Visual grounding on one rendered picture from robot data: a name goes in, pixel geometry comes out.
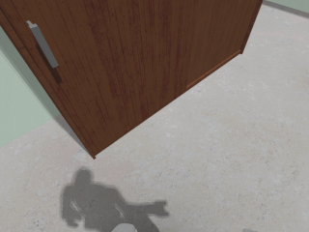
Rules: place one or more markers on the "wardrobe door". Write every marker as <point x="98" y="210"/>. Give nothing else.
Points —
<point x="220" y="28"/>
<point x="119" y="61"/>

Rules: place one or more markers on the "handle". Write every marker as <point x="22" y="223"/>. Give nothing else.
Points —
<point x="42" y="43"/>

